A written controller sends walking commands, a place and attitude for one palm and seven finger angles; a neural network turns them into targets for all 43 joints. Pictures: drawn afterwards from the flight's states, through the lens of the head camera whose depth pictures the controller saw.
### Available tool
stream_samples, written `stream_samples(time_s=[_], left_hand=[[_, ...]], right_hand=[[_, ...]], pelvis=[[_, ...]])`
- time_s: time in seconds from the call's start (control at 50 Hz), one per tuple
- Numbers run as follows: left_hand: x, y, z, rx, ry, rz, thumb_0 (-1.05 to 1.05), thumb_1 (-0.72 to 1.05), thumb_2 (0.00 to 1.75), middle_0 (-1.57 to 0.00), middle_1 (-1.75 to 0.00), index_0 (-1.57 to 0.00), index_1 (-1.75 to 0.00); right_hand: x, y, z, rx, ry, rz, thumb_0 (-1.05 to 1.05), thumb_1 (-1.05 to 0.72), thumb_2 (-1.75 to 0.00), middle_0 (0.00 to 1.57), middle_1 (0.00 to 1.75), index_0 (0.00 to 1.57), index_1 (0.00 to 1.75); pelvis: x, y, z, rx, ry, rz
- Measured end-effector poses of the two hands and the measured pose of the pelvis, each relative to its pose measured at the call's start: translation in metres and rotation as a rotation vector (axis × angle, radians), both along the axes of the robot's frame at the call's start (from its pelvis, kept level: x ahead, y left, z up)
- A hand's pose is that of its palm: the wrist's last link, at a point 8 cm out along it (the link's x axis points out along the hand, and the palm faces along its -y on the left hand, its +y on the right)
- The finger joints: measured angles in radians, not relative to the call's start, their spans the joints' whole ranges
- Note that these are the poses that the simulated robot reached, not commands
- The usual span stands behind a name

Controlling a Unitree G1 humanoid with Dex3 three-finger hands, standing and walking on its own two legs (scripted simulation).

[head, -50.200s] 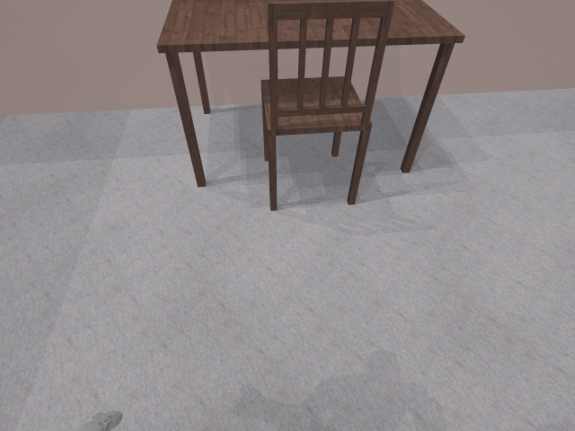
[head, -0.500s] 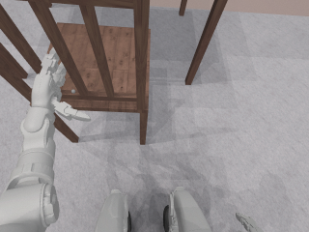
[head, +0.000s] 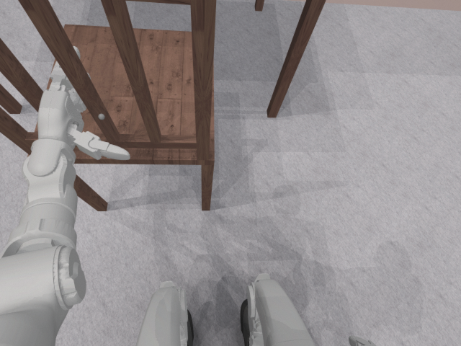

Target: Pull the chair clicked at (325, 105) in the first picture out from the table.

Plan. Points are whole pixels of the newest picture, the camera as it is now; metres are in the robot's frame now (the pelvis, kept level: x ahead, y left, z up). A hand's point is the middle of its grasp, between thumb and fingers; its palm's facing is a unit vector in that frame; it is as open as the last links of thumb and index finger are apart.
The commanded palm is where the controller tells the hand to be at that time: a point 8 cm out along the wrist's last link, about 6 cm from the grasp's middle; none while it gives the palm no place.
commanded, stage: push the fingers through the gap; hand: left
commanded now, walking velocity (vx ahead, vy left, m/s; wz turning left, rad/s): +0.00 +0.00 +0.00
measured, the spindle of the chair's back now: (84, 87) +0.52 +0.20 +0.06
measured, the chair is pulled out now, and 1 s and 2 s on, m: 0.23 0.23 0.25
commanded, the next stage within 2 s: hook a spindle and tug to test in 0.28 s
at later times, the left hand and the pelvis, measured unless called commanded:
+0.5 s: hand (100, 121) +0.48 +0.18 +0.03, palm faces -0.05 -1.00 -0.04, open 16.9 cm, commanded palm +0.46 +0.23 +0.03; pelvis +0.00 +0.00 +0.00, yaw +0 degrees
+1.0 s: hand (101, 118) +0.48 +0.18 +0.03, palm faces -0.01 -1.00 -0.04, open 10.8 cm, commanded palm +0.46 +0.22 +0.03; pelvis +0.00 +0.00 +0.00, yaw +0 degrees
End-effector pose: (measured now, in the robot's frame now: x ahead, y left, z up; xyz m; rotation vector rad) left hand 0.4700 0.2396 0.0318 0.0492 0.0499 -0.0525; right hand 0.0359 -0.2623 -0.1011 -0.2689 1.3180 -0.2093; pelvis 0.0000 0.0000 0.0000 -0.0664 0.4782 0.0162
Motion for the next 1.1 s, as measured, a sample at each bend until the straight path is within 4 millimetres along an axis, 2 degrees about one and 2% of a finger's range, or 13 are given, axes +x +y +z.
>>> stream_samples(time_s=[0.26,0.5,0.62,0.8,0.96,1.1], left_hand=[[-0.009,0.005,0.004,0.005,-0.023,0.008,-0.02,-0.5,0.3,-0.06,-0.08,-0.06,-0.08],[-0.012,-0.002,0.004,-0.006,-0.028,-0.001,-0.02,-0.5,0.3,-0.08,-0.13,-0.07,-0.13],[-0.013,-0.001,0.003,0.001,-0.02,0.004,-0.02,-0.5,0.3,-0.14,-0.33,-0.14,-0.33],[-0.011,-0.003,0.002,-0.004,-0.022,0.02,-0.02,-0.45,0.32,-0.28,-0.77,-0.26,-0.77],[-0.008,-0.002,0.003,-0.004,-0.012,0.038,-0.02,-0.16,0.45,-0.39,-1.16,-0.35,-1.18],[-0.004,-0.002,0.002,-0.016,-0.023,0.038,-0.01,0.2,0.6,-0.42,-1.3,-0.4,-1.37]], right_hand=[[0.009,0.001,0.004,0.005,-0.008,0.011,0.01,-0.91,-0.9,0.2,0.3,0.2,0.3],[0.021,-0.002,0.004,-0.004,-0.042,0.026,0.01,-0.91,-0.9,0.2,0.3,0.2,0.3],[0.019,-0.002,0.002,0.0,-0.043,0.025,0.01,-0.91,-0.9,0.2,0.3,0.2,0.3],[0.01,-0.002,-0.002,0.006,-0.017,0.018,0.01,-0.91,-0.9,0.2,0.3,0.2,0.3],[0.005,-0.002,0.0,0.011,-0.002,0.006,0.01,-0.91,-0.9,0.2,0.3,0.2,0.3],[0.008,-0.003,0.003,0.003,0.011,0.006,0.01,-0.91,-0.9,0.2,0.3,0.2,0.3]], pelvis=[[0.002,-0.001,0.004,-0.001,-0.011,0.005],[0.001,-0.002,0.004,0.0,-0.017,0.008],[-0.001,-0.003,0.002,0.001,-0.018,0.008],[-0.003,-0.004,0.0,0.002,-0.013,0.008],[-0.001,-0.004,0.002,0.002,-0.012,0.007],[0.005,-0.003,0.004,0.001,-0.006,0.006]])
